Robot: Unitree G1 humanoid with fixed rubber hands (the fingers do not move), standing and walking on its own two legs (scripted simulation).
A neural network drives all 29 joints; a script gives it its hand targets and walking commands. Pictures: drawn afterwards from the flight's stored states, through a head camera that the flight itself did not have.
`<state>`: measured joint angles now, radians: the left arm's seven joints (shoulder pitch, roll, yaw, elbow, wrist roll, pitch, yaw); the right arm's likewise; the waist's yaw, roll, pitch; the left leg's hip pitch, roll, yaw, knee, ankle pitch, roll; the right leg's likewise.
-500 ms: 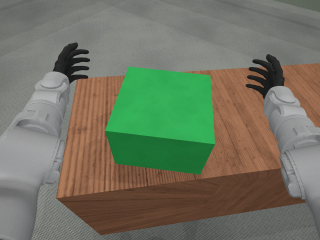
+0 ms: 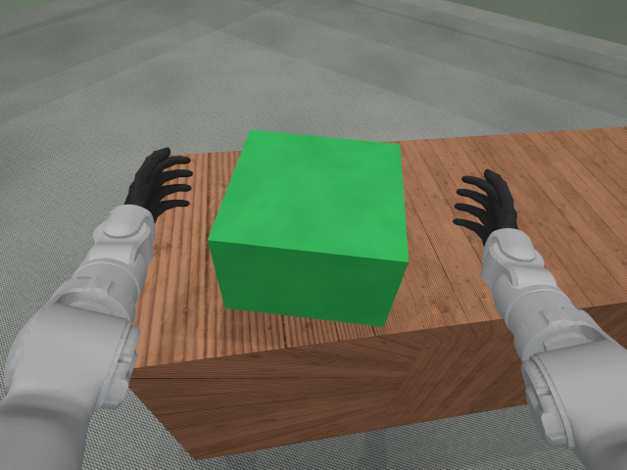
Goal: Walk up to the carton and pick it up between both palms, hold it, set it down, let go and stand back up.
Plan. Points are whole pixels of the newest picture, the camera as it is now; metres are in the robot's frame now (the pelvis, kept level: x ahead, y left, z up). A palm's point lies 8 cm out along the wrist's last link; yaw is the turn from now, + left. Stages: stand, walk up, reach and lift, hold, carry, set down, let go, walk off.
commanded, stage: set down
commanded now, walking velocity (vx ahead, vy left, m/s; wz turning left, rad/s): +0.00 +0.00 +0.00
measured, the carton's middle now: (314, 224) +0.54 +0.00 -0.02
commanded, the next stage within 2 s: let go in 1.98 s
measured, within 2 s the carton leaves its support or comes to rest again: neither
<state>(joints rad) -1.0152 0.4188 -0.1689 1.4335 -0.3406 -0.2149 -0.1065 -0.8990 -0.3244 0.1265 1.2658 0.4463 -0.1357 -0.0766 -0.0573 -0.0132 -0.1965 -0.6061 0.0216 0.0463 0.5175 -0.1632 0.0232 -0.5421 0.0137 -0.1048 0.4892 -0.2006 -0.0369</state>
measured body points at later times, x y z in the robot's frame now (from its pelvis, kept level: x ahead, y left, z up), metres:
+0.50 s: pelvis +0.03 +0.00 +0.01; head +0.02 +0.02 +0.46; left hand +0.39 +0.24 +0.05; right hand +0.36 -0.24 +0.04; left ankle +0.04 +0.10 -0.73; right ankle +0.01 -0.10 -0.73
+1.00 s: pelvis +0.02 +0.00 +0.00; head +0.02 +0.02 +0.45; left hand +0.31 +0.26 -0.01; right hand +0.29 -0.22 -0.02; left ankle +0.04 +0.10 -0.73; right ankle +0.01 -0.10 -0.73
